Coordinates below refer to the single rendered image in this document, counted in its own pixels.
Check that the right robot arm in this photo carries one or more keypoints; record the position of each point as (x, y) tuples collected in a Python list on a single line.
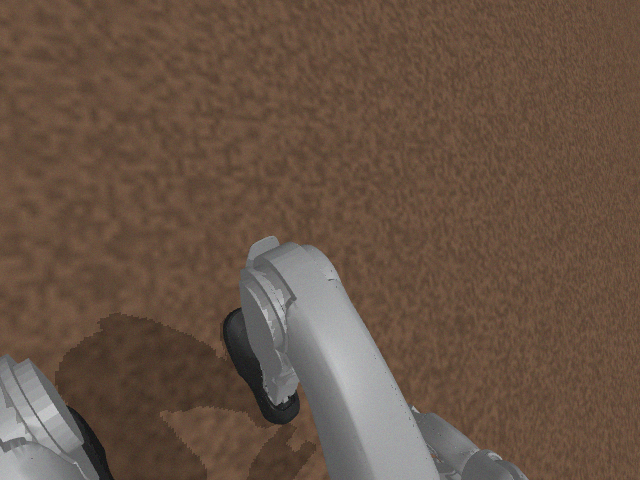
[(487, 465)]

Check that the left robot foot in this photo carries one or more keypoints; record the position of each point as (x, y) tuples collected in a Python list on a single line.
[(92, 447)]

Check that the right robot foot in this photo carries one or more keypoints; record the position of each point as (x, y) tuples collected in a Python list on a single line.
[(248, 367)]

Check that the right robot hand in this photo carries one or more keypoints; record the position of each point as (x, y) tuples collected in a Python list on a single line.
[(451, 446)]

